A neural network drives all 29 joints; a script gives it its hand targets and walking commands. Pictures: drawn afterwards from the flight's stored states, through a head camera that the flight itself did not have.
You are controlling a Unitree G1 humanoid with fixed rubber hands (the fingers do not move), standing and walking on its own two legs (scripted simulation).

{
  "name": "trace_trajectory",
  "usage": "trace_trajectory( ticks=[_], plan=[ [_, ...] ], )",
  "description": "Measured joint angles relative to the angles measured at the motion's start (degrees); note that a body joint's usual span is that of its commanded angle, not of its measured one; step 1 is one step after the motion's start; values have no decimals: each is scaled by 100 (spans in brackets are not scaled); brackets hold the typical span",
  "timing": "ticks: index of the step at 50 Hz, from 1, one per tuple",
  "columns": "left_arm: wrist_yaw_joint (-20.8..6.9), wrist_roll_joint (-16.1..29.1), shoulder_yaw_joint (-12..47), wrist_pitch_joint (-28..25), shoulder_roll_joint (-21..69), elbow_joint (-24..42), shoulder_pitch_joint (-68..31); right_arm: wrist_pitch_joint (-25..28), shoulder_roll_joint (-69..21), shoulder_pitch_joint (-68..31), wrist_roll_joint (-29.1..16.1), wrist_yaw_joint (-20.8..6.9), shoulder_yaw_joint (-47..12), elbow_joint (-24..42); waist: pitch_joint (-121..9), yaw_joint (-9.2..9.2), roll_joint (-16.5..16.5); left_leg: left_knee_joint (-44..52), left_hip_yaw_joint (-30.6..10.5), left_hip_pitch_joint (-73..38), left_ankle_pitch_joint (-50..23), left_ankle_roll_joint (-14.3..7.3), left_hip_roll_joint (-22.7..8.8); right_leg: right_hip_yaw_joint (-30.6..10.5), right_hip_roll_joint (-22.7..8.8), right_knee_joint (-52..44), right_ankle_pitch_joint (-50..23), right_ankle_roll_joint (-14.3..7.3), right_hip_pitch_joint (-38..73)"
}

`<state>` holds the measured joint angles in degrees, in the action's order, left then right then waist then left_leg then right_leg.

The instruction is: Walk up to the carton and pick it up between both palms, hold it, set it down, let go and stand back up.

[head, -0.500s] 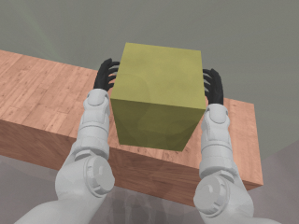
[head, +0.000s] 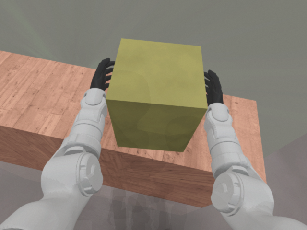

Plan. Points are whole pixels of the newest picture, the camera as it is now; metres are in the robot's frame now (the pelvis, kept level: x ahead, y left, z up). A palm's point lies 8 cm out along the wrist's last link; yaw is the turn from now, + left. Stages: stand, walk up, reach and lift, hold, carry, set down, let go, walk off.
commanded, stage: set down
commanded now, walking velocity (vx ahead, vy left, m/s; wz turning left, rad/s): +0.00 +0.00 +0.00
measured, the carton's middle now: (155, 100) +0.45 -0.01 +0.02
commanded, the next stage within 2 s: none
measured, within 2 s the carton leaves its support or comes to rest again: neither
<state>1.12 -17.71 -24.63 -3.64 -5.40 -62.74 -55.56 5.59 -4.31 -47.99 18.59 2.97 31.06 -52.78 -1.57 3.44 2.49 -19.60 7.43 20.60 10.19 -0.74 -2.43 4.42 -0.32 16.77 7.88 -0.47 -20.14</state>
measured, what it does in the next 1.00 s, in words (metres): stands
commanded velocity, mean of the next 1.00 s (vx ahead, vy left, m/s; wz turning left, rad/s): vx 0.00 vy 0.00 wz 0.00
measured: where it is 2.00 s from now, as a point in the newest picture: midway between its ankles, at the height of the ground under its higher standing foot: outside the picture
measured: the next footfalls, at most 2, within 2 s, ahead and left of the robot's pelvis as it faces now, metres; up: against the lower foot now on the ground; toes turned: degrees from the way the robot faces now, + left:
none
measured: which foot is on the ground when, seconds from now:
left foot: down 0.00-1.00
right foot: down 0.00-1.00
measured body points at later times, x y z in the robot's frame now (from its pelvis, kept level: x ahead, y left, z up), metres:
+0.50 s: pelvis -0.03 -0.01 -0.02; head +0.05 +0.03 +0.42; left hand +0.47 +0.21 +0.08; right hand +0.44 -0.22 +0.10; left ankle -0.02 +0.11 -0.75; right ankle -0.01 -0.12 -0.75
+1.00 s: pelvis -0.03 -0.02 -0.02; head +0.05 +0.02 +0.43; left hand +0.49 +0.22 +0.15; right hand +0.46 -0.20 +0.15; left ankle -0.02 +0.11 -0.75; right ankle -0.01 -0.12 -0.75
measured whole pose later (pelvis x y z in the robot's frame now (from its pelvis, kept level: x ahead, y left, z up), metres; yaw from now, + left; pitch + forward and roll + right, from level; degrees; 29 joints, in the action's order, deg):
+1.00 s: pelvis -0.03 -0.02 -0.02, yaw +3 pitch +21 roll -1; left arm -2.0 22.9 13.2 -7.2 -26.5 -91.5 -77.8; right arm 0.4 14.4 -68.2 -19.6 6.1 -0.1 -73.7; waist -14.7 7.8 2.8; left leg -27.9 0.1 39.3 10.1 1.1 -1.7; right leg 5.8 0.0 26.4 9.6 -2.0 -38.3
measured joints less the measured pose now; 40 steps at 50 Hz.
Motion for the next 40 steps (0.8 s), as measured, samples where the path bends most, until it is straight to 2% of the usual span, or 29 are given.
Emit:
trace_trajectory(
  ticks=[6, 8, 10, 13, 19, 23, 27, 32, 40],
  plan=[
    [283, 1060, 1016, -499, -507, -1295, -451, 267, 528, -317, -1176, 314, -1110, -1006, -637, 42, -185, -470, -74, 975, 136, 6, -80, -6, 58, 267, 23, -16, -884],
    [278, 1414, 1265, -698, -648, -1721, -597, 371, 674, -409, -1540, 388, -1496, -1273, -829, 34, -234, -629, -155, 1225, 200, 8, -92, -21, 79, 384, 58, -16, -1115],
    [246, 1793, 1527, -893, -808, -2137, -737, 468, 812, -517, -1899, 444, -1858, -1523, -974, 46, -261, -775, -256, 1419, 183, 114, -83, -35, 86, 520, 105, -11, -1293],
    [182, 2371, 2027, -1125, -1040, -2693, -931, 573, 1043, -727, -2386, 475, -2266, -1961, -1102, 119, -272, -934, -372, 1593, 290, 41, -46, -7, 68, 705, 192, -5, -1450],
    [59, 3384, 3184, -1312, -1401, -3238, -1234, 677, 1596, -1172, -3276, 321, -2771, -2759, -1197, 196, -133, -1267, -519, 1891, 354, 80, -51, 71, 74, 1000, 279, -33, -1693],
    [-38, 3755, 3713, -1290, -1519, -3256, -1418, 623, 1941, -1506, -3784, 89, -3064, -3056, -1194, 185, -71, -1467, -561, 2116, 368, 90, -95, 80, 118, 1162, 264, -68, -1908],
    [-90, 3967, 3990, -1218, -1567, -3095, -1590, 486, 2164, -1765, -4061, -123, -3210, -3029, -1250, 194, -45, -1535, -581, 2357, 293, 102, -76, 87, 96, 1341, 251, -100, -2199],
    [-147, 4141, 4152, -1066, -1615, -3142, -1932, 200, 2202, -2105, -4097, -230, -3277, -3001, -1296, 222, -79, -1513, -584, 2544, 177, 120, -31, 79, 51, 1503, 238, -134, -2471],
    [-211, 4203, 3941, -783, -1775, -3270, -2355, -240, 2022, -2165, -3776, -23, -3153, -2525, -1368, 258, -104, -1293, -616, 2525, 43, 161, 38, 78, 6, 1506, 237, -173, -2547]
  ],
)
